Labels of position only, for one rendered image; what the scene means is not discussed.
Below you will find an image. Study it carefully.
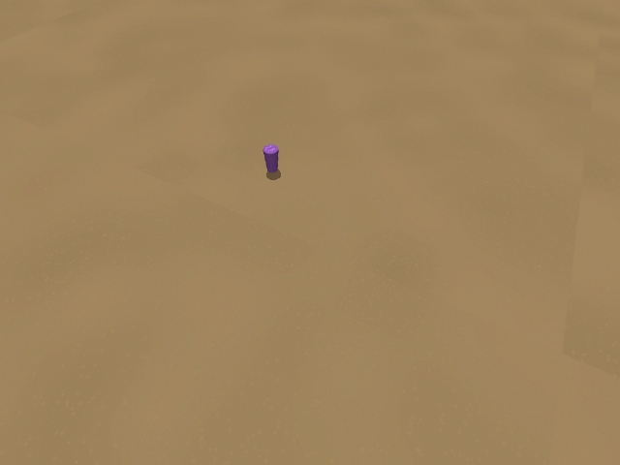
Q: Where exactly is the cup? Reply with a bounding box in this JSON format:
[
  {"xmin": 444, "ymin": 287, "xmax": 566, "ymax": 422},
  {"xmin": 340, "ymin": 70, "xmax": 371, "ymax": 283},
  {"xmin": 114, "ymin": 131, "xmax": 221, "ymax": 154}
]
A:
[{"xmin": 263, "ymin": 144, "xmax": 279, "ymax": 172}]

